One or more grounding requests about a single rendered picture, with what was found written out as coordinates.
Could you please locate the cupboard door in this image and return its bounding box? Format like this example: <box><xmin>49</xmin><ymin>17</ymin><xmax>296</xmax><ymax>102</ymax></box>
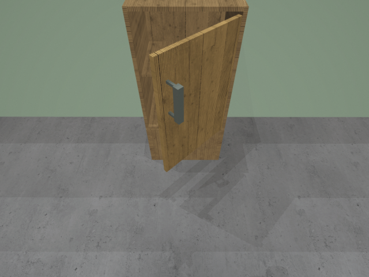
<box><xmin>149</xmin><ymin>14</ymin><xmax>243</xmax><ymax>172</ymax></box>

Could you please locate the handle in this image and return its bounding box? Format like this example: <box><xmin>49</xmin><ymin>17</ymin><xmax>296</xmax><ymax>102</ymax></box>
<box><xmin>166</xmin><ymin>80</ymin><xmax>184</xmax><ymax>125</ymax></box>

